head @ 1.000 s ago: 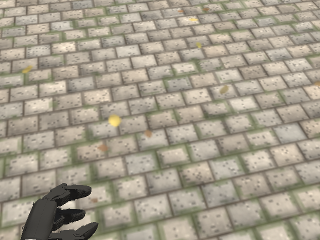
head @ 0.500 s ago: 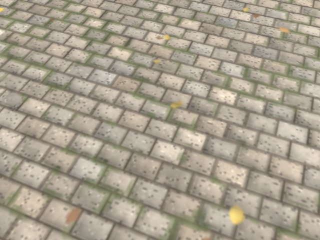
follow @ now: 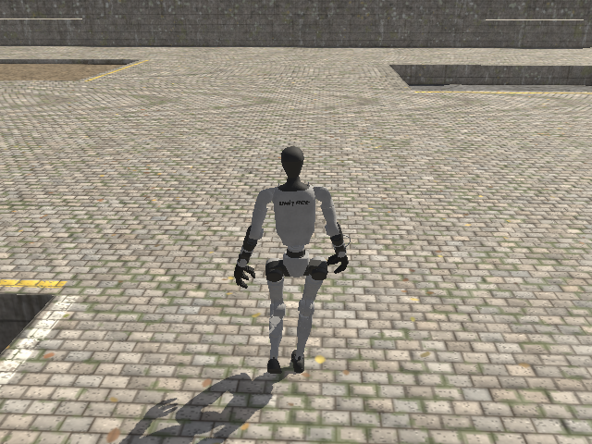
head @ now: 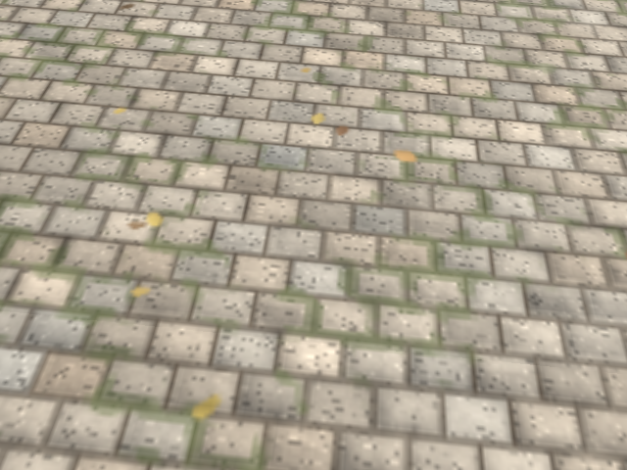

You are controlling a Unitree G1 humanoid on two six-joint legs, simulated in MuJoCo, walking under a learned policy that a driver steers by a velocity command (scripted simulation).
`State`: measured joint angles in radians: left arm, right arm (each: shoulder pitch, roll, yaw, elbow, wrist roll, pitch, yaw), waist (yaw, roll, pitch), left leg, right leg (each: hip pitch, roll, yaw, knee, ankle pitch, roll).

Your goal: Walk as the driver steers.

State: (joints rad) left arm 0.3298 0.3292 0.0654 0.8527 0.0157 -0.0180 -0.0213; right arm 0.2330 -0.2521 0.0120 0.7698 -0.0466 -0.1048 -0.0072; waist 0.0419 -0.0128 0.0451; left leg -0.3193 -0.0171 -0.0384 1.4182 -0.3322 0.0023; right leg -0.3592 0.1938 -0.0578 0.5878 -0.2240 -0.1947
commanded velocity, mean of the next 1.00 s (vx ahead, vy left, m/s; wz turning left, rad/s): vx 1.00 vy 0.00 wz -0.46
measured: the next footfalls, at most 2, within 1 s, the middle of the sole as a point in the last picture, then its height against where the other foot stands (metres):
left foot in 0.30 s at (254, 442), level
right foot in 0.72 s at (422, 335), level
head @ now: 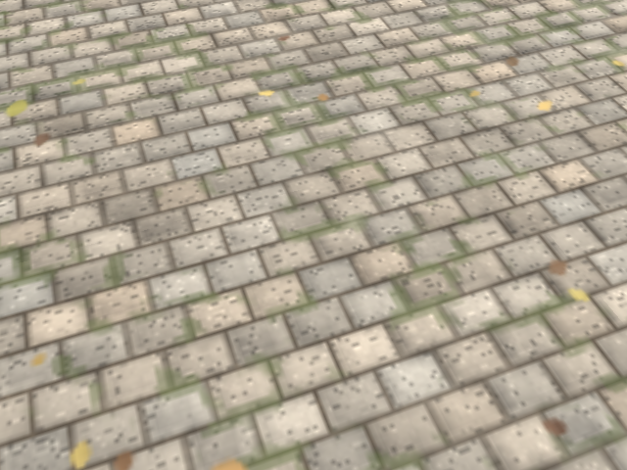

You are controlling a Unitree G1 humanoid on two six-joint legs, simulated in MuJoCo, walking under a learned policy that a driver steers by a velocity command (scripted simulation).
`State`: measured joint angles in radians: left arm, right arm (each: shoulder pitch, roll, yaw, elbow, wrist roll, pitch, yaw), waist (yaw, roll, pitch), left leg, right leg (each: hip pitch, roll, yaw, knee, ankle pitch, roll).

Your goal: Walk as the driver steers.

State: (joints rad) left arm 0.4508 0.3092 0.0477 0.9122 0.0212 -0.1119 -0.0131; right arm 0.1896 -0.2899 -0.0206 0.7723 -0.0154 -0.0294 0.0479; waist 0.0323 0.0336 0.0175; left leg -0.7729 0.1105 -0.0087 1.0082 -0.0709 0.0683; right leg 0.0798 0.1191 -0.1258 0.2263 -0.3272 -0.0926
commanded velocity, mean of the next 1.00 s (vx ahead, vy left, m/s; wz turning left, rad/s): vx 1.00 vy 0.00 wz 0.89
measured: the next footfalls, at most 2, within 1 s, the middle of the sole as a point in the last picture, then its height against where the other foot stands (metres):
left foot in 0.16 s outside the picture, level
right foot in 0.58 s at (330, 336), level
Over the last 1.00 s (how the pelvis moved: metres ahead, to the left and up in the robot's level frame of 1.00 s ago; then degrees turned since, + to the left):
0.91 -0.21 0.02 -25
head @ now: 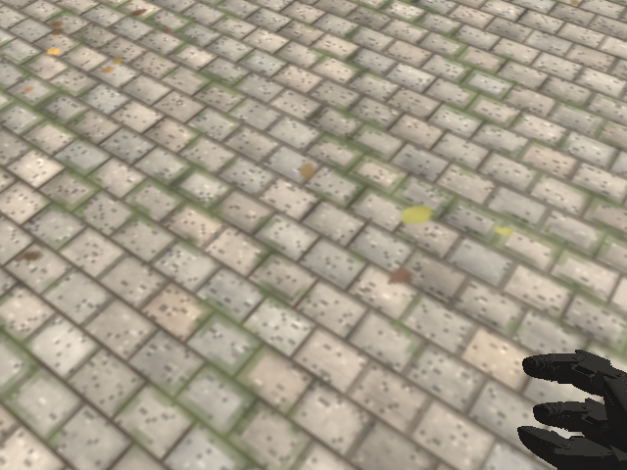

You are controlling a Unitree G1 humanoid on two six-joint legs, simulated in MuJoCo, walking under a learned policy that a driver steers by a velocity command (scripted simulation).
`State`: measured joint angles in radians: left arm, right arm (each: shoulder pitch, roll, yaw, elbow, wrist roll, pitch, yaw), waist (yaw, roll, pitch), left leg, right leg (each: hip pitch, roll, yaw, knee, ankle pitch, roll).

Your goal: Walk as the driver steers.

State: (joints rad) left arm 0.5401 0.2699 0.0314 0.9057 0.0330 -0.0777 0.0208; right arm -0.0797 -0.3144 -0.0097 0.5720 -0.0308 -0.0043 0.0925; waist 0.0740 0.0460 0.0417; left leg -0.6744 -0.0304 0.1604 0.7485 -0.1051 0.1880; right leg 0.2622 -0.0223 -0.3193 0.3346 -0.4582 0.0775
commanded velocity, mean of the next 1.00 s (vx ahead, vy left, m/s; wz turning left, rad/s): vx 1.00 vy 0.00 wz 0.38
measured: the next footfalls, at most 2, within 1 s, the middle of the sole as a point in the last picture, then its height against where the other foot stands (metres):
left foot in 0.04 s outside the picture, level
right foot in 0.44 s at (391, 377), level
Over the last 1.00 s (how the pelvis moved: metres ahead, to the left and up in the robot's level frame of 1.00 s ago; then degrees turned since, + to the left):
0.88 0.26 -0.03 54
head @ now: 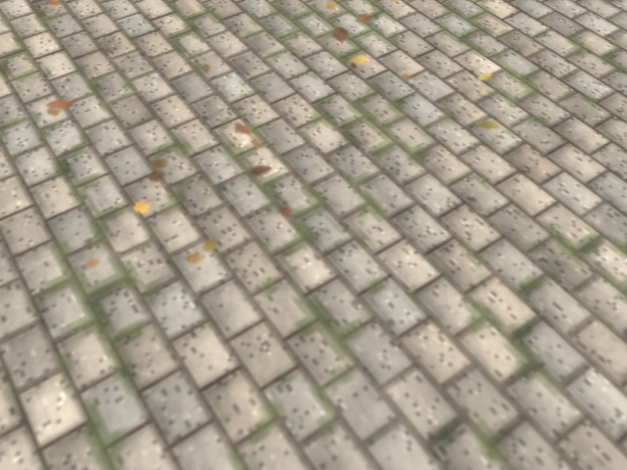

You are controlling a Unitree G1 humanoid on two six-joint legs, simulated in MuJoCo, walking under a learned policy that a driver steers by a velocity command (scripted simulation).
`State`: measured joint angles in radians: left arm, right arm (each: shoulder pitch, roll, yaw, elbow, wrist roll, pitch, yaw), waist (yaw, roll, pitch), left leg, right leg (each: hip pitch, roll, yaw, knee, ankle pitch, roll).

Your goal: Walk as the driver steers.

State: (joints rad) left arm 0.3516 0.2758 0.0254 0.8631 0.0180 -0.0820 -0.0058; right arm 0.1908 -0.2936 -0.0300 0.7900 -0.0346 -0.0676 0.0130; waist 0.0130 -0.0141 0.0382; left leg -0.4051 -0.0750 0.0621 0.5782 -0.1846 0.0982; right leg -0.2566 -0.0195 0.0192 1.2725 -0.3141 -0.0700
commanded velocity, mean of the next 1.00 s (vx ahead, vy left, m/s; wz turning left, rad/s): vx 1.00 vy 0.00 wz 0.84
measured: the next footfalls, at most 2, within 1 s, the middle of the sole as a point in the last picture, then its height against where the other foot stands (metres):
right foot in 0.30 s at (391, 441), level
left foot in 0.74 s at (240, 312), level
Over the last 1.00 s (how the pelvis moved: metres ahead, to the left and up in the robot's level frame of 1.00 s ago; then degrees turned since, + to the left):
0.92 0.17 0.02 22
